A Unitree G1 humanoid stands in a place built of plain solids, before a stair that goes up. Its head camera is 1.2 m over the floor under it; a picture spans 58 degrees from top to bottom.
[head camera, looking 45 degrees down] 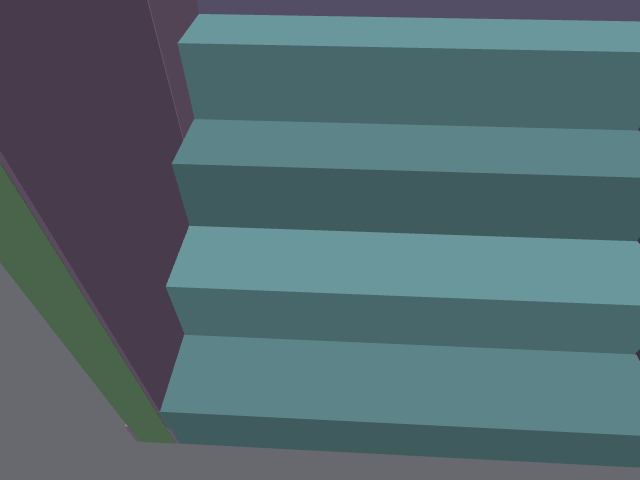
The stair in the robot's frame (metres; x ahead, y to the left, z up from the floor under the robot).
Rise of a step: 0.20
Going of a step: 0.21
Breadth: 1.20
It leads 3 degrees to the right of straight ahead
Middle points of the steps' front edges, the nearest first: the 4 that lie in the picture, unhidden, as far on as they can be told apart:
0.40 -0.22 0.20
0.61 -0.23 0.40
0.83 -0.24 0.60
1.04 -0.25 0.80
